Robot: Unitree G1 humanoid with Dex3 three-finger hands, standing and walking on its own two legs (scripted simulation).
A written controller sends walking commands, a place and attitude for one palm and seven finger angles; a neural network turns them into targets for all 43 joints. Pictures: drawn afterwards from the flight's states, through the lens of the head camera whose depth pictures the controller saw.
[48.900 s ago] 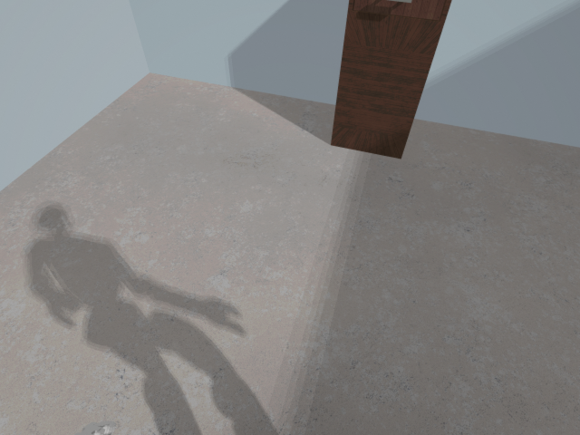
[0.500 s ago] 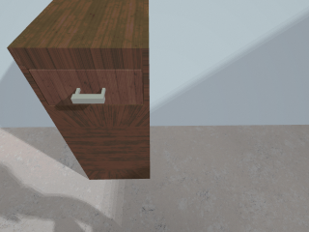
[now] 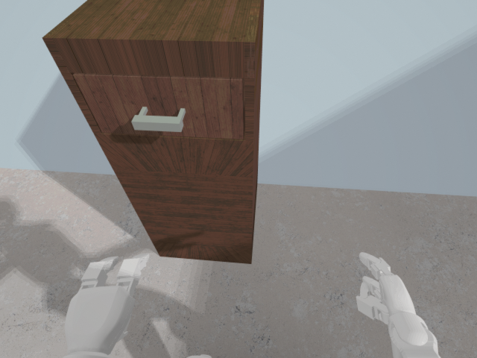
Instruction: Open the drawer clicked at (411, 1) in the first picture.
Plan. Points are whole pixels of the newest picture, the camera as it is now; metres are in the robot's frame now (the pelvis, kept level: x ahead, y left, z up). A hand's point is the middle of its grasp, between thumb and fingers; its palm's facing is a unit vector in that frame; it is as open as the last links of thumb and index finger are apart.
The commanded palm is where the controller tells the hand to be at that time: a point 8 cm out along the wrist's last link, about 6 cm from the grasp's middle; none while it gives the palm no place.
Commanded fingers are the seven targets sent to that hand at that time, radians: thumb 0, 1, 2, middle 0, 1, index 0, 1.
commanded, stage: raise the hand with hooked fingers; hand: left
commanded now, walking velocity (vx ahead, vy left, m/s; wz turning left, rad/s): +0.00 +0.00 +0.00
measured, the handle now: (160, 117) +0.55 +0.27 +0.08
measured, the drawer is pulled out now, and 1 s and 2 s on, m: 0.00 0.00 0.00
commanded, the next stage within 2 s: move the hooked fingers above the handle in 1.44 s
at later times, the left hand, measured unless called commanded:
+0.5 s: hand (102, 237) +0.25 +0.26 +0.09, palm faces +0.08 -0.08 -0.99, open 11.8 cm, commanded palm +0.23 +0.25 +0.15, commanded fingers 0.00 -0.24 0.41 -0.28 -1.03 -0.28 -1.03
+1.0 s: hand (77, 168) +0.30 +0.28 +0.18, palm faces +0.10 -0.05 -0.99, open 13.8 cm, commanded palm +0.28 +0.28 +0.24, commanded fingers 0.00 -0.50 0.30 -0.30 -1.20 -0.30 -1.20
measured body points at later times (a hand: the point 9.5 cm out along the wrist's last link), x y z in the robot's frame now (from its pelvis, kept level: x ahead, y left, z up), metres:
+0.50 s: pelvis +0.01 +0.01 +0.03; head +0.03 -0.02 +0.48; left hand +0.24 +0.26 +0.14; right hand +0.20 -0.21 -0.08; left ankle +0.00 +0.14 -0.69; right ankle +0.01 -0.09 -0.69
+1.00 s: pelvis +0.01 +0.03 +0.05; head +0.01 -0.01 +0.49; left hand +0.29 +0.28 +0.23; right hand +0.24 -0.16 -0.05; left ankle +0.00 +0.14 -0.69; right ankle +0.01 -0.09 -0.69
